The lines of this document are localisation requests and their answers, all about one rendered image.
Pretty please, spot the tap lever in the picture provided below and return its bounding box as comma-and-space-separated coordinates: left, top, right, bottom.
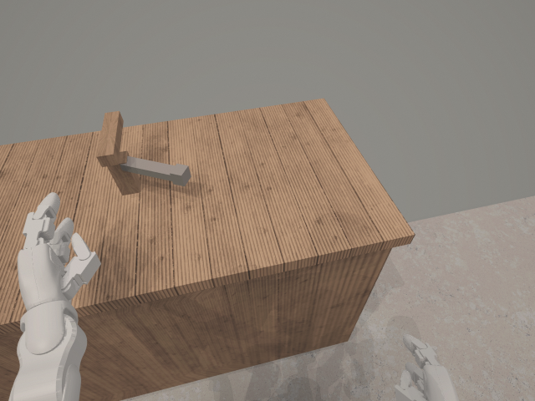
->
120, 156, 191, 186

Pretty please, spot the robot left forearm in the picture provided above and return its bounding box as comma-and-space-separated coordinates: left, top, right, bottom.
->
8, 300, 87, 401

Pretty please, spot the counter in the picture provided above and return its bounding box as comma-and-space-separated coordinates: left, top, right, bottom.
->
0, 99, 415, 401

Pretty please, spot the left robot hand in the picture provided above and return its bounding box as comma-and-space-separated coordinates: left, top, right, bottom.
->
18, 192, 101, 311

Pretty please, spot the right robot hand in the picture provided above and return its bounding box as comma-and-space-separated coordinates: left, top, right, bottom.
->
395, 334, 459, 401

